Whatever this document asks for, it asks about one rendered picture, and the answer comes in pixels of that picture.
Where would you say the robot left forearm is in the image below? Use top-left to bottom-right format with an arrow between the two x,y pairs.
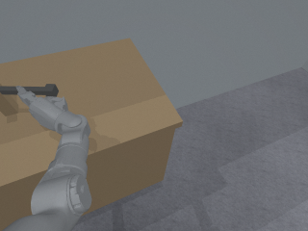
31,111 -> 90,215

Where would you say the left robot upper arm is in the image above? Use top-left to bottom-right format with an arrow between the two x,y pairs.
2,173 -> 92,231

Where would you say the counter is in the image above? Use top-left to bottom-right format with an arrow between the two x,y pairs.
0,38 -> 183,231

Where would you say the left robot hand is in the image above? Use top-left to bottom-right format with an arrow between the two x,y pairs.
16,86 -> 68,132

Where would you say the tap lever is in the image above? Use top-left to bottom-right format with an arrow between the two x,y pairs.
0,84 -> 59,97

